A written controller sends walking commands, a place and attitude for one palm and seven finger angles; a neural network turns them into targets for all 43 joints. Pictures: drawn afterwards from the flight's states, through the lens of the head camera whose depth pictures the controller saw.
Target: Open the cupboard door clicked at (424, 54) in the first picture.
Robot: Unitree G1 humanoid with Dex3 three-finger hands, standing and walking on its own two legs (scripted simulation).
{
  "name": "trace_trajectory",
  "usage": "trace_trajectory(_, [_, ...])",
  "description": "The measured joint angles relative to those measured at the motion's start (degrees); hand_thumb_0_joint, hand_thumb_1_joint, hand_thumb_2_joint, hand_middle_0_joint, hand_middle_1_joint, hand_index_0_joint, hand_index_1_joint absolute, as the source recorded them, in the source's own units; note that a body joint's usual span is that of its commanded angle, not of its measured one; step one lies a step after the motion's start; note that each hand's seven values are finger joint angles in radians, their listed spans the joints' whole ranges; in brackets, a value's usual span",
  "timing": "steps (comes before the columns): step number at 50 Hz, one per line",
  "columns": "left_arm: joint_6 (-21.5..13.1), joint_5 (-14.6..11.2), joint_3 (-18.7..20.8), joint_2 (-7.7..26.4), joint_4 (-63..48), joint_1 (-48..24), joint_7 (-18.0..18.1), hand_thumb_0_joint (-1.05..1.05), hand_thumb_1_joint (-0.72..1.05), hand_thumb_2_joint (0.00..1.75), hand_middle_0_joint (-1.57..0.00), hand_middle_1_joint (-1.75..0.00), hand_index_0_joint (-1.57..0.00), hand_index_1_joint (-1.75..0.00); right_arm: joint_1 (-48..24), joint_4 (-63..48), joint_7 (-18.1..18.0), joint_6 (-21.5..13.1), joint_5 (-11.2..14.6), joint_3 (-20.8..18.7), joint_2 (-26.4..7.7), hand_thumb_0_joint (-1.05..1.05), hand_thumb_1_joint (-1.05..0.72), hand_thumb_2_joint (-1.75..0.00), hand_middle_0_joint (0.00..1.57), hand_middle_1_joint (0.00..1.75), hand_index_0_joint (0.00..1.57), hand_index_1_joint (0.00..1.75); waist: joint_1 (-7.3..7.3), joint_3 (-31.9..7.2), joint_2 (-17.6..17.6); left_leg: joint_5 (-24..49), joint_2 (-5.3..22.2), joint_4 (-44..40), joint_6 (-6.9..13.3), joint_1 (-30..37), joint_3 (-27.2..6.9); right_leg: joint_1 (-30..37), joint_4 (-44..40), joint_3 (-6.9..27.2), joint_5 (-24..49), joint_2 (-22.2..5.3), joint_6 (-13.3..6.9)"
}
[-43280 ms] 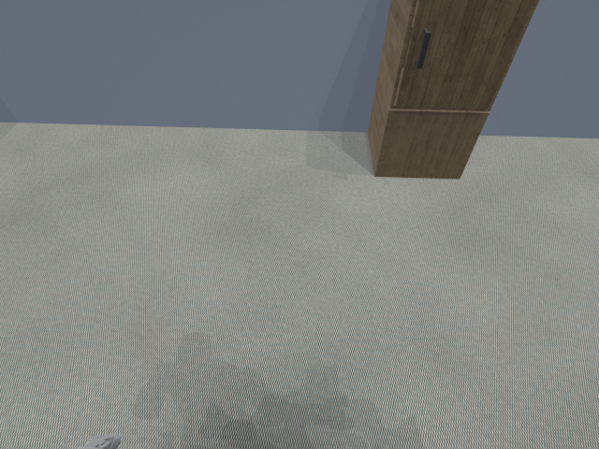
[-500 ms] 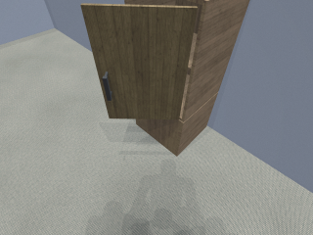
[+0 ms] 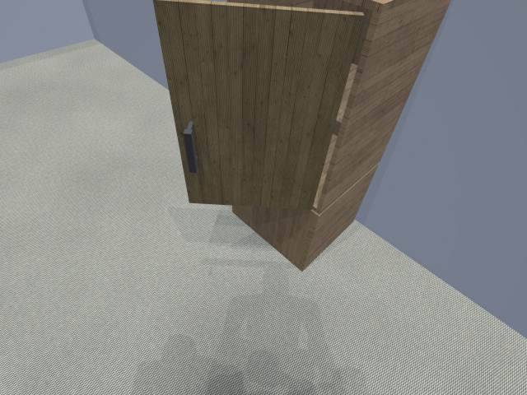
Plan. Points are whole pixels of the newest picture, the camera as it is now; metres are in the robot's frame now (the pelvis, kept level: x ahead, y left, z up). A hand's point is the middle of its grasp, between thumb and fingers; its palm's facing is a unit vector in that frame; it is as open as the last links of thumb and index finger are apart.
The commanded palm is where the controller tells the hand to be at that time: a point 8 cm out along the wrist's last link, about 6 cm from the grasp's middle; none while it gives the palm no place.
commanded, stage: shuffle to correct the standing spot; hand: left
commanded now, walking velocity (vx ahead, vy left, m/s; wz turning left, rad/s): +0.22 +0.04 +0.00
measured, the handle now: (192, 147) +0.69 +0.24 -0.07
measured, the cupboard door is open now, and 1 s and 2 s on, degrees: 43 43 43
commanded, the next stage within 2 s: come to a stop and stand still in 0.44 s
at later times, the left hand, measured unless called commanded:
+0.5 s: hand (176, 364) +0.20 +0.17 -0.15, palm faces +0.09 -0.97 -0.21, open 7.3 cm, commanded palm none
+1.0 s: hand (165, 368) +0.19 +0.18 -0.16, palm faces +0.05 -0.96 -0.26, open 7.4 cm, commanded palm none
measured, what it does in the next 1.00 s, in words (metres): walks ahead: right foot, then left foot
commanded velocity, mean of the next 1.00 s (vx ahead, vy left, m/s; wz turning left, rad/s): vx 0.03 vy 0.00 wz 0.00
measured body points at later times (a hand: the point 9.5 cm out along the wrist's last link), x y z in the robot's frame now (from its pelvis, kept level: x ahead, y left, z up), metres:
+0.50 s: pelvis +0.13 -0.01 +0.01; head +0.14 -0.02 +0.46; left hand +0.19 +0.22 -0.13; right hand +0.10 -0.23 -0.16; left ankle +0.08 +0.09 -0.66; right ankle +0.15 -0.12 -0.72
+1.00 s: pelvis +0.17 -0.01 +0.01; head +0.20 -0.02 +0.45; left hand +0.19 +0.24 -0.14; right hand +0.27 -0.22 -0.15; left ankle +0.23 +0.13 -0.72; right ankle +0.15 -0.11 -0.73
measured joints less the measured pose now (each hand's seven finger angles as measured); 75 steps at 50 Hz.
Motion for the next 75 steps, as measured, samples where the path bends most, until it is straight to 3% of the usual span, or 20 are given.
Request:
trace_trajectory(3, [1.42,0.1,0.08,0.41,0.73,-1.21,-0.27,0.01,0.91,0.9,-0.2,-0.3,-0.2,-0.3,-0.24,-1.18,-0.46,-0.86,0.05,-0.19,0.56,0.0,-0.91,-0.9,0.2,0.29,0.2,0.29,-0.77,0.18,-0.8,-1.95,-0.81,0.79,0.77,0.8,1.92,-11.17,22.6,0.35,-0.51,-0.86,-1.78])
trace_trajectory(6, [1.47,0.5,0.49,1.05,-0.65,-4.55,-0.54,0.01,0.91,0.9,-0.2,-0.3,-0.2,-0.3,0.76,-0.53,-0.79,-1.26,0.18,0.11,1.63,0.0,-0.91,-0.9,0.2,0.29,0.19,0.29,-0.92,-0.44,-0.35,-0.74,-1.68,-4.72,0.56,3.5,1.89,-19.36,28.59,-1.21,4.87,-2.27,-1.41])
trace_trajectory(11, [0.67,0.79,0.86,0.98,-4.7,-10.64,-0.21,0.01,0.92,0.9,-0.2,-0.3,-0.2,-0.3,2.01,1.18,-0.5,-1.35,0.2,0.76,3.16,0.0,-0.91,-0.9,0.2,0.29,0.2,0.29,-0.56,-0.58,1.45,1.66,-2.09,-12.45,0.46,8.19,1.24,-23.71,16.45,-2.87,9.2,-4.03,0.34])
trace_trajectory(17, [0.01,0.61,1.45,2.45,-6.61,-15.44,-0.36,0.02,0.95,0.9,-0.2,-0.3,-0.2,-0.3,2.75,1.82,-0.1,-0.66,-0.08,0.55,3.99,0.0,-0.91,-0.9,0.2,0.3,0.2,0.29,-2.18,0.37,3.03,-2.42,-1.21,-10.46,-1.25,11.0,1.02,-19.07,-0.2,-3.99,12.53,-3.24,1.0])
trace_trajectory(19, [-1.23,0.69,1.35,2.78,-7.47,-16.16,-0.43,0.02,0.94,0.9,-0.2,-0.3,-0.2,-0.3,3.67,1.94,0.05,-0.5,0.19,0.53,4.05,0.0,-0.91,-0.9,0.2,0.3,0.2,0.29,-2.14,0.31,2.8,-6.4,-0.93,-4.68,-1.66,9.68,0.95,-16.21,-4.63,-3.85,15.81,-3.06,0.33])
trace_trajectory(22, [-2.39,0.23,1.04,1.58,-7.88,-16.98,-0.15,0.01,0.93,0.9,-0.2,-0.3,-0.2,-0.3,2.8,2.46,0.44,0.97,0.27,0.2,2.77,0.0,-0.91,-0.9,0.2,0.3,0.2,0.29,-2.08,0.97,4.4,-14.56,0.42,15.53,-1.51,2.22,-1.52,-15.03,-1.69,-5.87,13.32,-2.26,-0.23])
trace_trajectory(25, [-2.44,0.03,1.48,0.5,-7.78,-15.61,0.96,0.0,0.93,0.9,-0.2,-0.3,-0.2,-0.3,0.97,2.1,0.74,1.93,0.07,-0.48,1.36,0.01,-0.91,-0.9,0.2,0.3,0.2,0.29,-1.65,0.33,4.1,-11.72,1.8,25.52,-2.08,-4.73,-2.1,-11.6,-5.2,-7.02,12.85,-1.87,0.12])
trace_trajectory(29, [-2.1,0.42,1.74,1.76,-6.31,-13.11,0.95,0.0,0.96,0.9,-0.21,-0.3,-0.2,-0.3,-2.02,-0.2,0.98,1.73,0.15,-1.13,0.13,0.01,-0.91,-0.9,0.2,0.29,0.19,0.29,-1.01,-0.38,2.13,-6.63,3.22,15.18,-3.44,-6.86,-1.36,-8.06,-10.05,-6.91,13.81,-2.05,0.6])
trace_trajectory(33, [-0.47,0.16,1.06,2.03,-4.45,-10.74,0.62,0.0,0.94,0.9,-0.21,-0.3,-0.2,-0.3,-4.46,-2.36,0.47,0.42,0.34,-0.87,-1.14,0.0,-0.91,-0.9,0.19,0.29,0.19,0.29,0.12,0.24,1.59,4.66,3.27,-2.16,-4.37,-1.78,-0.93,-6.47,-8.4,-5.94,11.49,-2.12,2.19])
trace_trajectory(34, [0.14,-0.02,0.8,1.82,-4.09,-10.19,0.64,0.0,0.94,0.9,-0.21,-0.3,-0.2,-0.3,-4.81,-2.71,0.19,0.09,0.34,-0.8,-1.56,0.0,-0.91,-0.9,0.19,0.29,0.19,0.29,0.24,0.26,2.28,6.93,3.79,-3.88,-3.63,-0.67,-1.15,-6.61,-6.69,-5.94,10.14,-1.68,2.67])
trace_trajectory(39, [2.63,-0.46,0.06,2.91,-2.77,-10.63,1.27,0.01,0.92,0.9,-0.2,-0.3,-0.2,-0.3,-8.38,-2.73,-1.15,1.01,0.47,0.15,0.87,0.0,-0.91,-0.9,0.19,0.29,0.19,0.29,1.16,1.48,-1.18,1.86,1.49,-3.66,-1.67,0.92,0.88,-8.12,-0.81,-3.11,4.34,-3.26,2.82])
trace_trajectory(45, [3.38,-0.39,0.29,2.66,-4.74,-12.71,1.14,0.01,0.91,0.9,-0.2,-0.3,-0.2,-0.3,-12.68,-4.49,-1.41,2.15,0.37,-0.28,2.17,0.0,-0.91,-0.9,0.2,0.29,0.2,0.29,0.53,3.44,1.04,4.45,2.06,-6.38,-1.92,0.54,1.16,-12.24,6.18,-2.05,0.58,-1.22,2.54])
trace_trajectory(50, [2.41,0.31,0.68,2.75,-7.33,-12.94,1.3,0.01,0.91,0.9,-0.2,-0.3,-0.2,-0.3,-12.67,-4.99,-0.89,3.47,0.62,-1.35,1.16,0.0,-0.91,-0.9,0.2,0.3,0.2,0.3,0.37,2.5,3.05,3.37,3.09,-2.77,-3.5,-2.5,0.79,-10.13,-2.96,-2.3,9.06,-0.7,1.53])
trace_trajectory(53, [2.16,0.54,0.18,2.14,-7.43,-13.15,1.4,0.01,0.91,0.9,-0.2,-0.3,-0.2,-0.3,-11.22,-4.3,-0.53,5.01,0.72,-2.03,0.2,0.0,-0.91,-0.9,0.2,0.3,0.2,0.29,-0.36,1.63,4.17,-6.62,2.2,4.33,-3.53,-4.56,-2.47,-9.98,-2.92,-3.73,8.12,-0.12,-0.52])
trace_trajectory(56, [1.62,0.49,-0.18,1.49,-7.28,-13.26,1.41,0.01,0.91,0.9,-0.2,-0.3,-0.2,-0.3,-9.79,-2.94,-0.49,5.31,0.79,-2.09,-0.25,0.0,-0.91,-0.9,0.2,0.29,0.2,0.29,-0.42,1.02,3.67,-9.73,1.07,10.23,-3.82,-4.41,-3.84,-9.43,-4.85,-3.96,9.3,0.24,-1.37])
trace_trajectory(59, [1.25,0.35,-0.22,1.43,-6.55,-13.37,1.74,0.01,0.92,0.9,-0.2,-0.3,-0.2,-0.3,-8.18,-1.67,-0.69,4.76,0.97,-1.7,-0.18,0.0,-0.91,-0.9,0.2,0.29,0.2,0.29,-0.6,0.59,2.8,-8.37,0.63,4.96,-4.49,-0.15,-3.48,-9.19,-6.01,-3.98,10.28,0.82,-1.62])
trace_trajectory(62, [1.16,-0.32,-0.38,1.8,-5.18,-13.69,1.49,0.01,0.93,0.9,-0.21,-0.3,-0.2,-0.3,-6.53,-0.05,-1.15,3.57,0.89,-1.13,-0.08,0.0,-0.92,-0.9,0.2,0.29,0.19,0.29,-1.19,0.29,2.87,-1.04,1.2,-5.0,-4.06,5.2,-3.77,-9.19,-5.8,-4.78,10.27,2.03,-1.48])
trace_trajectory(66, [1.64,-0.67,-0.49,2.57,-3.04,-14.78,1.39,0.01,0.94,0.9,-0.21,-0.3,-0.2,-0.3,-4.96,2.59,-1.29,3.15,0.61,0.16,0.99,0.0,-0.92,-0.9,0.19,0.29,0.19,0.29,-0.67,0.5,1.17,-0.21,1.08,-7.72,-3.74,7.02,-3.39,-6.8,-10.04,-4.47,12.9,2.18,-1.4])
trace_trajectory(75, [1.14,-0.92,-1.33,1.84,-0.12,-13.4,0.97,0.01,0.93,0.9,-0.2,-0.3,-0.2,-0.3,-1.95,4.76,-1.06,2.61,0.48,1.49,2.45,0.0,-0.91,-0.9,0.2,0.29,0.19,0.29,-0.81,-0.21,1.94,3.18,0.82,-12.66,-3.72,8.83,-3.45,-4.8,-15.26,-4.62,16.29,2.3,-1.39])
